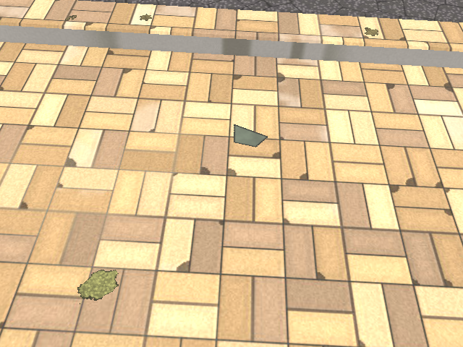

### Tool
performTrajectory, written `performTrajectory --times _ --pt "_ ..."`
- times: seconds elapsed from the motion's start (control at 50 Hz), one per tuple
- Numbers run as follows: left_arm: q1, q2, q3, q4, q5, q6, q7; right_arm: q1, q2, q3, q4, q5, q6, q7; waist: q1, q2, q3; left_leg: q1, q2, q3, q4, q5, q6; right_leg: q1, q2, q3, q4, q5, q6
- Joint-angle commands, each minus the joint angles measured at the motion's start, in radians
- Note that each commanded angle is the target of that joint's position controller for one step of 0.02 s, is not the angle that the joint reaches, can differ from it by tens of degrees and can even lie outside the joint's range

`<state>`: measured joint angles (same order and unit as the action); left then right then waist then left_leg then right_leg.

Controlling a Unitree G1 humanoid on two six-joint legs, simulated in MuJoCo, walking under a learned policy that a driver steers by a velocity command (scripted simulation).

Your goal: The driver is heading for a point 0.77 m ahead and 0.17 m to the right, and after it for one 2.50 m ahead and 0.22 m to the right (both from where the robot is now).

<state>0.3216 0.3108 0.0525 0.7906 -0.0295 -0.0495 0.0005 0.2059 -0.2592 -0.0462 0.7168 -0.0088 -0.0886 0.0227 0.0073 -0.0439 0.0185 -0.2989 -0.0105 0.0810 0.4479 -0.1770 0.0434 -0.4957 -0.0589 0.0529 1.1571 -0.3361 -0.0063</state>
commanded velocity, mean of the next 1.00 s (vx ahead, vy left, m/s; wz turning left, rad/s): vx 0.50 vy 0.00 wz -0.30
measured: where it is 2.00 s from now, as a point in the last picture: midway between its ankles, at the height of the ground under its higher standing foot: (276, 188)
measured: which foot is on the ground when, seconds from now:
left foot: down 0.00-0.40, up 0.42-0.88, down 0.90-1.00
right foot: up 0.00-0.36, down 0.38-0.90, up 0.92-1.00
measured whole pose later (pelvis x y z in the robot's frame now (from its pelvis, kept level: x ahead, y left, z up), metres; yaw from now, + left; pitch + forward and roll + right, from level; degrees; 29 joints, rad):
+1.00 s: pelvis +0.56 -0.10 -0.01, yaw -17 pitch +2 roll -1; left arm 0.30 0.30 0.05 0.76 -0.01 -0.07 0.00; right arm 0.18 -0.30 -0.05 0.72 0.02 -0.09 0.05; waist 0.01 -0.01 0.03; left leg -0.42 -0.07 0.00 0.55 -0.16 0.08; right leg -0.29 0.03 0.06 1.10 -0.44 -0.02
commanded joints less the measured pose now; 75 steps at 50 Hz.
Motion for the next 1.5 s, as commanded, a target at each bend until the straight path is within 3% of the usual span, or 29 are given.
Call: performTrajectory --times 0.02,0.16,0.28,0.34,0.38,0.4,0.42,0.44,0.46,0.48,0.52,0.58,0.68,0.78,0.84,0.88,0.9,0.92,0.94,0.98,1.02,1.1,1.2,1.32,1.4,1.42,1.44,1.46,1.5 --pt "0.028 0.049 0.023 -0.064 0.000 0.014 0.005 -0.006 -0.103 -0.034 -0.026 -0.005 -0.032 -0.002 0.009 0.150 -0.023 0.114 0.268 -0.216 -0.301 0.086 0.152 -0.146 -0.075 0.055 0.010 0.103 0.011" --pt "-0.148 0.014 0.014 -0.121 0.008 0.008 -0.020 0.039 -0.155 -0.052 0.034 -0.004 -0.025 -0.026 -0.037 0.089 0.033 0.189 0.248 0.007 -0.322 0.243 0.128 -0.197 -0.062 0.018 -0.320 0.396 0.013" --pt "-0.315 0.006 0.006 -0.212 0.006 0.007 -0.058 0.124 -0.201 -0.069 0.083 0.021 0.017 -0.032 -0.092 0.078 0.085 0.380 0.307 0.074 -0.258 0.341 0.106 -0.239 -0.038 -0.073 -0.498 0.298 -0.040" --pt "-0.248 0.051 0.030 -0.225 0.009 0.014 -0.065 0.102 -0.242 -0.080 0.078 0.032 0.037 -0.042 -0.025 0.133 0.003 0.421 0.303 0.122 -0.063 0.804 0.073 -0.067 0.053 -0.158 -0.514 0.145 -0.097" --pt "0.031 0.146 0.086 -0.158 0.006 0.021 -0.047 0.079 -0.236 -0.074 0.068 0.036 0.046 -0.050 0.132 0.107 -0.147 0.272 0.242 0.162 0.326 0.831 0.019 0.347 0.129 -0.157 -0.612 0.202 -0.166" --pt "0.135 0.251 0.116 -0.135 0.004 0.031 -0.023 0.115 -0.150 -0.046 0.034 0.003 0.033 -0.049 0.133 -0.076 -0.233 -0.071 0.159 0.163 0.672 0.284 -0.034 0.676 -0.077 0.184 -0.628 0.206 -0.257" --pt "0.085 0.297 0.111 -0.171 0.005 0.014 -0.028 0.145 -0.074 -0.013 -0.015 -0.001 -0.005 -0.034 0.050 -0.213 -0.366 -0.400 -0.044 -0.044 0.952 -0.417 -0.073 0.891 -0.281 0.759 -0.798 0.055 -0.442" --pt "0.094 0.199 0.084 -0.175 0.010 0.002 -0.035 0.026 -0.170 -0.036 -0.032 0.034 -0.036 -0.018 0.122 -0.074 -0.345 -0.511 0.015 -0.184 0.980 -0.365 -0.052 0.883 -0.268 0.708 -0.860 0.034 -0.390" --pt "0.063 0.160 0.071 -0.167 0.014 -0.008 -0.034 -0.027 -0.172 -0.034 -0.054 0.054 -0.052 -0.012 0.103 -0.052 -0.214 -0.537 0.053 -0.169 0.922 -0.280 -0.029 0.759 -0.232 0.555 -0.859 0.096 -0.349" --pt "-0.003 0.137 0.064 -0.172 0.011 -0.011 -0.034 -0.026 -0.157 -0.031 -0.044 0.034 -0.057 -0.019 0.050 0.036 -0.136 -0.487 0.097 -0.166 0.824 -0.211 -0.028 0.608 -0.183 0.443 -0.860 0.192 -0.311" --pt "-0.089 0.092 0.047 -0.202 0.026 -0.013 -0.026 0.002 -0.171 -0.044 -0.031 0.005 -0.038 -0.022 -0.015 0.007 -0.083 -0.360 0.134 -0.169 0.716 -0.142 -0.045 0.416 -0.129 0.335 -0.897 0.344 -0.291" --pt "-0.089 0.107 0.049 -0.188 0.024 -0.022 -0.011 0.015 -0.133 -0.036 -0.023 -0.005 -0.008 -0.023 -0.033 0.011 -0.065 -0.320 0.128 -0.134 0.601 -0.071 -0.092 0.307 -0.104 0.243 -0.934 0.470 -0.297" --pt "-0.024 0.119 0.046 -0.136 0.019 -0.021 0.006 -0.152 -0.080 -0.008 -0.052 0.004 -0.011 -0.010 0.042 -0.031 -0.023 -0.255 0.089 -0.102 0.230 0.268 -0.106 0.266 -0.041 0.112 -0.944 0.376 -0.222" --pt "0.041 0.136 0.048 -0.079 0.019 -0.023 -0.001 -0.243 -0.112 -0.011 -0.085 0.026 -0.019 0.014 0.087 -0.036 0.031 -0.333 0.083 -0.110 0.112 0.259 -0.041 0.440 -0.147 0.147 -0.922 0.318 -0.210" --pt "0.035 0.149 0.055 -0.056 0.019 -0.013 0.006 -0.215 -0.124 -0.015 -0.095 0.028 -0.019 0.030 0.059 -0.044 0.032 -0.337 0.068 -0.103 0.089 0.124 0.015 0.548 -0.188 0.126 -0.863 0.472 -0.178" --pt "-0.009 0.156 0.056 -0.063 0.022 -0.003 0.012 -0.063 -0.160 -0.037 -0.057 0.024 -0.017 0.028 -0.028 -0.038 -0.066 -0.111 -0.003 -0.042 0.061 0.100 0.060 0.544 -0.140 0.048 -0.686 0.805 -0.139" --pt "-0.010 0.135 0.046 -0.074 0.030 0.001 0.019 0.075 -0.203 -0.058 -0.022 0.019 -0.013 0.022 -0.087 0.002 -0.164 0.108 0.005 -0.077 0.073 0.149 0.092 0.463 -0.088 -0.007 -0.486 0.832 -0.106" --pt "0.083 0.074 0.023 -0.109 0.047 -0.010 0.020 0.181 -0.299 -0.080 -0.021 0.010 -0.012 0.018 -0.070 0.186 -0.304 0.468 0.222 -0.453 0.068 0.124 0.226 0.139 0.020 -0.061 -0.122 0.481 -0.034" --pt "0.120 0.032 0.006 -0.103 0.048 -0.032 0.010 0.229 -0.280 -0.076 0.001 0.029 -0.009 0.028 -0.063 0.340 -0.363 0.647 0.330 -0.853 -0.108 -0.104 0.322 -0.140 0.148 0.008 0.081 -0.210 0.006" --pt "-0.070 0.123 0.021 -0.143 0.003 -0.064 -0.009 0.146 -0.189 -0.051 -0.025 0.029 0.000 0.018 -0.097 0.147 -0.150 0.475 0.292 -0.710 -0.170 -0.236 0.244 -0.287 0.047 0.066 0.125 -0.092 -0.019" --pt "-0.124 0.113 0.025 -0.158 0.038 -0.074 -0.003 0.074 -0.166 -0.040 -0.048 0.012 0.008 0.011 -0.047 0.061 -0.050 0.261 0.223 -0.561 -0.201 -0.037 0.221 -0.218 -0.011 0.048 -0.011 0.016 -0.016" --pt "-0.096 0.079 0.024 -0.158 0.049 -0.050 0.007 0.066 -0.166 -0.040 -0.056 0.017 0.008 -0.006 -0.003 0.114 -0.048 0.142 0.164 -0.445 -0.239 0.185 0.234 -0.149 -0.019 0.023 -0.156 0.084 0.037" --pt "-0.268 0.036 0.010 -0.195 0.045 -0.053 0.008 0.139 -0.191 -0.049 -0.020 0.030 0.023 -0.034 -0.057 0.119 -0.021 0.093 0.098 -0.365 -0.222 0.226 0.179 -0.113 0.027 0.016 -0.467 0.360 0.077" --pt "-0.413 0.050 0.013 -0.229 0.027 -0.080 -0.022 0.221 -0.182 -0.051 0.015 0.039 0.050 -0.049 -0.097 0.133 -0.009 0.200 0.125 -0.479 -0.128 0.169 0.154 -0.048 0.083 0.037 -0.678 0.385 0.053" --pt "-0.239 0.111 0.046 -0.187 0.026 -0.096 -0.014 0.163 -0.170 -0.052 -0.005 0.034 0.061 -0.050 0.012 0.170 -0.081 0.204 0.099 -0.509 0.049 0.335 0.107 0.237 0.074 0.022 -0.769 0.313 -0.024" --pt "-0.090 0.154 0.061 -0.170 0.043 -0.097 -0.005 0.137 -0.128 -0.036 -0.029 0.023 0.057 -0.043 0.086 0.123 -0.218 0.091 0.053 -0.452 0.271 0.283 0.076 0.510 -0.052 0.120 -0.715 0.308 -0.090" --pt "0.042 0.232 0.083 -0.145 0.056 -0.084 0.001 0.266 -0.061 -0.015 -0.043 0.037 0.048 -0.042 0.070 -0.125 -0.382 -0.252 -0.094 -0.307 0.608 -0.102 -0.004 0.903 -0.286 0.488 -0.719 0.185 -0.247" --pt "0.055 0.172 0.071 -0.131 0.027 -0.073 -0.006 0.297 -0.110 -0.014 -0.046 0.042 0.042 -0.042 0.060 -0.241 -0.382 -0.419 -0.055 -0.282 0.766 -0.421 -0.017 0.917 -0.375 0.722 -0.800 -0.009 -0.279" --pt "-0.049 0.078 0.043 -0.147 0.028 -0.058 0.001 0.139 -0.196 -0.041 -0.056 0.037 0.051 -0.039 0.070 -0.040 -0.116 -0.466 0.036 -0.238 0.831 -0.260 -0.033 0.638 -0.289 0.472 -0.856 -0.034 -0.200"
